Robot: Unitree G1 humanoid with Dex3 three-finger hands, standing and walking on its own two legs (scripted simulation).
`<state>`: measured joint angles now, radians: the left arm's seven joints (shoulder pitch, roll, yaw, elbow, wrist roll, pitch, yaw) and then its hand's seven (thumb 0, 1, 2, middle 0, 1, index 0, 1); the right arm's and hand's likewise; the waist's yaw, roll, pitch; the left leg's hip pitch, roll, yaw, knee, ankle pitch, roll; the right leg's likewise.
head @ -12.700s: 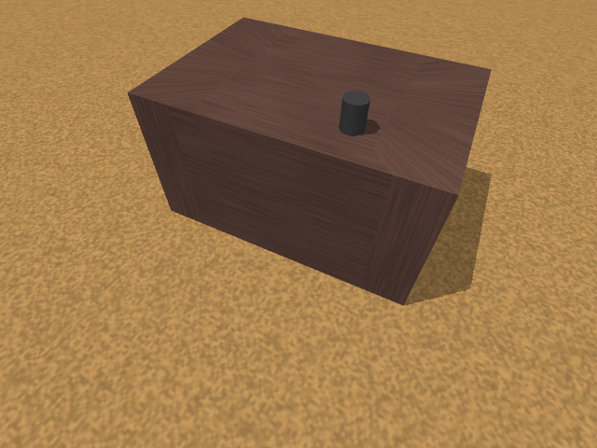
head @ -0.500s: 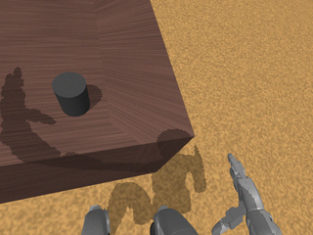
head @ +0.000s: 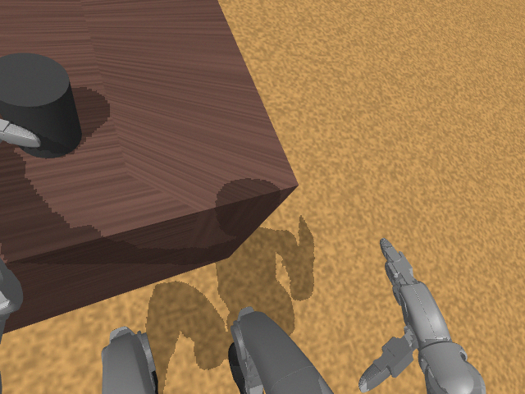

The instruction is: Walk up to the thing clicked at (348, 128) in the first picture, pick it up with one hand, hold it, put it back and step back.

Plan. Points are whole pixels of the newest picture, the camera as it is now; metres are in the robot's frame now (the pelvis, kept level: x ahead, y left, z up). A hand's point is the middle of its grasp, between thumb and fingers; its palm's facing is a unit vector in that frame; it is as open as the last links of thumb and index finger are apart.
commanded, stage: close in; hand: left
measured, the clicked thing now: (40, 109) +0.53 +0.18 +0.02
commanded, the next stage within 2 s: close in 0.14 s
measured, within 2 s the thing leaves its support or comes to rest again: leaves its support in 1.18 s
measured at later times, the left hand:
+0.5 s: hand (8, 87) +0.54 +0.20 +0.04, palm faces +0.18 -0.98 +0.00, open 17.0 cm
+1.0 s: hand (12, 100) +0.53 +0.20 +0.04, palm faces +0.19 -0.98 -0.01, open 12.6 cm
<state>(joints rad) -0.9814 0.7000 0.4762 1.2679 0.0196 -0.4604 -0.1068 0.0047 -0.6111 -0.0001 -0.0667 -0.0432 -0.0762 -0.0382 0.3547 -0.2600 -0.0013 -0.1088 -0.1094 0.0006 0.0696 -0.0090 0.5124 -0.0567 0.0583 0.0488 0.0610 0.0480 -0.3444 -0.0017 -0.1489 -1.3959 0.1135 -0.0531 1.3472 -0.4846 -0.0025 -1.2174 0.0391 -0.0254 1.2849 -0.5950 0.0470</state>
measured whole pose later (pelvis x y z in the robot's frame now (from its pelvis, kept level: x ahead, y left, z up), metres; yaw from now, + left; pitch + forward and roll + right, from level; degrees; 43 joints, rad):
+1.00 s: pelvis +0.00 -0.01 +0.02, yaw +2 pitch +27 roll -5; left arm -0.89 0.54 0.42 1.23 0.00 -0.52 -0.03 -0.01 -0.50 0.36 -0.75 -0.59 -0.77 -0.58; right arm 0.35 -0.27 -0.02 -0.11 -0.10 0.03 0.07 -0.01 0.50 -0.05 0.06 0.05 0.06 0.05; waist -0.30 -0.01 -0.14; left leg -1.29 0.10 -0.05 1.27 -0.46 -0.02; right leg -1.12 0.03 -0.03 1.23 -0.59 0.03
